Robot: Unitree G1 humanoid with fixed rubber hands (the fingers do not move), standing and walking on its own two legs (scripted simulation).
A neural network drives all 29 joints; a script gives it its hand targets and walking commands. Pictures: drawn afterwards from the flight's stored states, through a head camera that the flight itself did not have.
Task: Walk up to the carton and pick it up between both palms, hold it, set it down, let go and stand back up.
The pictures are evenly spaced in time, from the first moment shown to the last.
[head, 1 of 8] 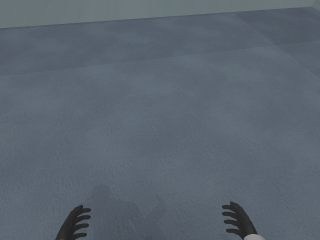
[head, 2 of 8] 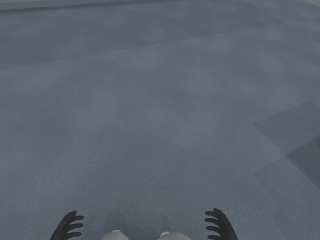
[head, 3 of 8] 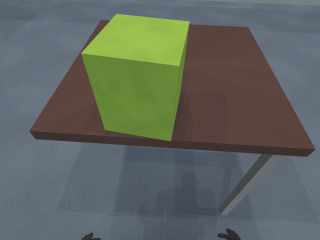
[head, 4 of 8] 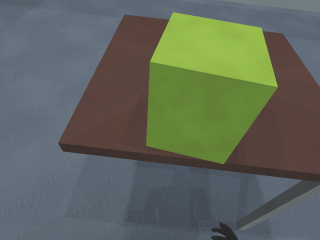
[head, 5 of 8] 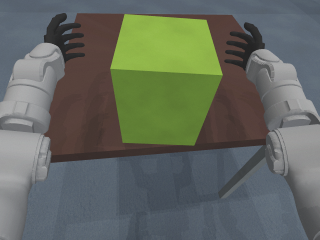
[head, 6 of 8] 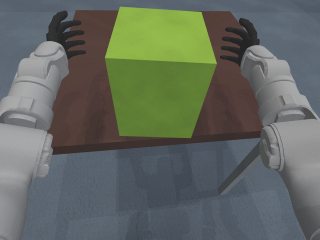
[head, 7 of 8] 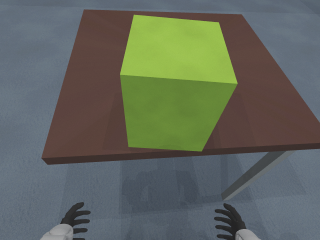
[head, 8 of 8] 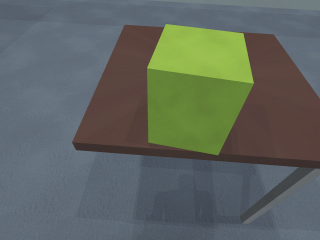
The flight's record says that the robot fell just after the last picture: no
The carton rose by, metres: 0.00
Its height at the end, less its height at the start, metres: +0.00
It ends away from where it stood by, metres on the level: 0.00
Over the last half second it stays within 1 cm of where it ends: yes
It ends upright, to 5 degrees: yes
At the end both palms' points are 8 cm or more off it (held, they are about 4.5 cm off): yes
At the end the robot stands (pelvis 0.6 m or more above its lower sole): yes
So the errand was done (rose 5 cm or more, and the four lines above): no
